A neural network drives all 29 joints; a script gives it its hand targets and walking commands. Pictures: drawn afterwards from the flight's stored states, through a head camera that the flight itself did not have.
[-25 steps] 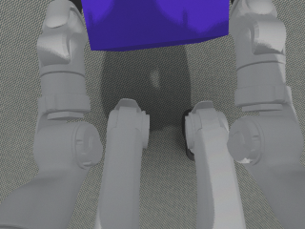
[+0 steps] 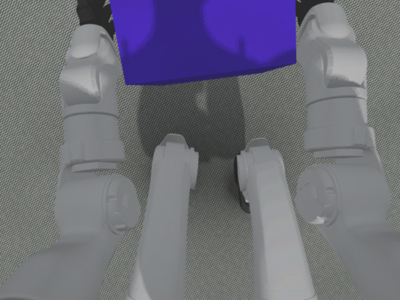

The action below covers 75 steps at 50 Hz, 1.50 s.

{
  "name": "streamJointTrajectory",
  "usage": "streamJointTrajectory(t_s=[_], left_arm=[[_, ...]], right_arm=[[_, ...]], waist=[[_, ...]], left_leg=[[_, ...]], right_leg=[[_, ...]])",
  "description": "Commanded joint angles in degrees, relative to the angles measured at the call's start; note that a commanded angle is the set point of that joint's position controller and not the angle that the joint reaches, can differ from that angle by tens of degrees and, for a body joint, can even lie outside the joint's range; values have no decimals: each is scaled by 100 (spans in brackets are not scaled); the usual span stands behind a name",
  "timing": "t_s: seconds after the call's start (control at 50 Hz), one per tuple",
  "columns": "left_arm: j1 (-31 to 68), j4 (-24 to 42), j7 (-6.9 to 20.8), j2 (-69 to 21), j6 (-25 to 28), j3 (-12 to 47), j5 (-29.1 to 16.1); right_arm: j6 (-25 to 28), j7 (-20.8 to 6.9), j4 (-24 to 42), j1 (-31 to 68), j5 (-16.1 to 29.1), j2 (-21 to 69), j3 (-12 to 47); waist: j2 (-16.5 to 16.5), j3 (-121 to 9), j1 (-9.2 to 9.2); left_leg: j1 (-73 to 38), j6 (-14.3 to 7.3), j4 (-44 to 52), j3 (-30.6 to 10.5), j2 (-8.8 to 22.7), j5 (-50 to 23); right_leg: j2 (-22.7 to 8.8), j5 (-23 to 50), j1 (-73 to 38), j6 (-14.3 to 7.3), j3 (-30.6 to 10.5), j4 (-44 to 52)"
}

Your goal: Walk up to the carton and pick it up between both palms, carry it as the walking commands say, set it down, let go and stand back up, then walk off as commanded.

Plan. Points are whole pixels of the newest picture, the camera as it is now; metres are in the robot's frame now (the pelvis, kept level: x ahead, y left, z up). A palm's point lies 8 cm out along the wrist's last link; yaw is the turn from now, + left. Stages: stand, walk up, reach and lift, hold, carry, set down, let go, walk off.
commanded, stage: reach and lift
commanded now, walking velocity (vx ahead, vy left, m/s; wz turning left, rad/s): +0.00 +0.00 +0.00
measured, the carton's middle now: (203, 15) +0.55 +0.04 -0.15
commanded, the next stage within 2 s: none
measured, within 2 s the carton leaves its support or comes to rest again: neither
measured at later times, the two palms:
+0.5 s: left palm (71, 17) +0.50 +0.19 -0.02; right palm out of the picture +0.52 -0.11 -0.01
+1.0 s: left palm (36, 8) +0.48 +0.19 +0.04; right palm out of the picture +0.50 -0.12 +0.06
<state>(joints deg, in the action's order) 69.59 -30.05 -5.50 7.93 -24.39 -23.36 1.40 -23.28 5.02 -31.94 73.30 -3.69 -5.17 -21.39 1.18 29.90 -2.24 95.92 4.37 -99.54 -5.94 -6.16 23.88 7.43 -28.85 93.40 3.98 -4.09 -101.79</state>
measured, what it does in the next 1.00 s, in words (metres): rises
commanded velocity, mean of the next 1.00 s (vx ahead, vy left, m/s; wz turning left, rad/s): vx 0.00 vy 0.00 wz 0.00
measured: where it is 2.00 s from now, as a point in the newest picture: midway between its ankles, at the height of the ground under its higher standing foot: (209, 188)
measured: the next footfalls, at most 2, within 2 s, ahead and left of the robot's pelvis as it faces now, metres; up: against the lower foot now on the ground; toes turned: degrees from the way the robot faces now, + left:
none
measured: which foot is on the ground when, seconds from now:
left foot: down 0.00-1.00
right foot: down 0.00-1.00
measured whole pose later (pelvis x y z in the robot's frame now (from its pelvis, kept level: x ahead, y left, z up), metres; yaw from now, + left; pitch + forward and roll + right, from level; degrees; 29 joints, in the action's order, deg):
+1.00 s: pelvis +0.01 +0.00 +0.11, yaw +0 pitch +12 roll -1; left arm 56.4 -27.3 -5.6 4.3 -24.2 -20.6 2.6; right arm -22.6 4.4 -29.1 59.4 -4.4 -1.8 -19.6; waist 1.2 28.6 -2.3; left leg 67.8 3.5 -76.9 -7.3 -5.6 20.4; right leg 7.2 -24.4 65.6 3.0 -6.0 -78.5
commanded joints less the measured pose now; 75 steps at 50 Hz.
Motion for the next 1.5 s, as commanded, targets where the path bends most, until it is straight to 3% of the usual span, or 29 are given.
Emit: streamJointTrajectory(t_s=[0.0,0.24,0.32,0.46,0.74,0.9,1.12,1.2,1.24,1.28,1.32,1.42,1.48], left_arm=[[4672,552,1575,-6115,128,4102,-1007],[4513,868,1548,-6354,112,4370,-1090],[4511,965,1514,-6382,96,4478,-1119],[4179,574,1578,-6595,97,4307,-989],[3609,952,1612,-6579,167,4664,-1028],[3486,1134,1597,-6643,207,4891,-1081],[2782,400,1718,-7054,259,4452,-759],[2051,-155,1780,-7283,252,3854,-325],[1473,-633,1805,-7371,229,3287,55],[963,-1055,1844,-7268,235,2692,454],[711,-1108,1905,-7066,278,2402,662],[39,-880,1930,-6833,340,2380,813],[-357,-533,1913,-6806,454,2733,724]], right_arm=[[14,-1426,40,3611,877,6178,3658],[57,-1503,386,3546,966,6154,3843],[53,-1510,448,3493,975,6108,3874],[79,-1585,191,3301,837,6180,3732],[129,-1569,586,2785,968,6472,4209],[174,-1546,678,2514,950,6462,4307],[234,-1673,88,2025,637,6805,3879],[239,-1765,-625,1287,296,7042,3213],[238,-1809,-1174,626,-77,6965,2556],[241,-1844,-1547,113,-394,6790,2029],[267,-1857,-1592,-117,-539,6745,1813],[317,-1818,-1519,-777,-670,6617,1811],[425,-1790,-1175,-1177,-589,6723,2161]], waist=[[-158,-13055,-26],[-271,-13493,-7],[-246,-13394,43],[-230,-12776,64],[-163,-13152,-70],[-199,-12978,13],[-185,-11092,-40],[-216,-9413,-59],[-212,-8005,29],[-234,-6877,1],[-143,-6418,-11],[-225,-6218,11],[-208,-6572,-17]], left_leg=[[-3632,-227,995,999,-280,-533],[-4654,-150,1446,881,-282,-929],[-4879,-139,1638,797,-264,-798],[-4881,-146,2008,766,-249,-404],[-5667,-165,2548,736,-289,-1038],[-6125,-152,2933,630,-247,-1082],[-6076,-199,3669,566,-162,-670],[-5763,-254,4077,535,-112,-582],[-5585,-291,4383,432,-64,-501],[-5356,-337,4708,392,-26,-244],[-5382,-369,4961,431,-9,-165],[-6049,-360,5419,419,24,-881],[-6588,-339,5605,372,29,-1877]], right_leg=[[259,519,-2756,-283,693,1258],[270,773,-3174,-297,666,1692],[264,664,-3253,-314,645,1852],[234,341,-3375,-320,588,2262],[225,984,-4411,-266,427,2857],[203,1054,-4781,-302,353,3238],[146,664,-4773,-349,296,3954],[121,593,-4454,-363,314,4252],[69,454,-4122,-390,305,4508],[13,200,-3984,-425,243,4815],[-12,194,-4196,-431,174,5132],[-67,968,-4896,-484,57,5670],[-64,1873,-5382,-469,11,5844]])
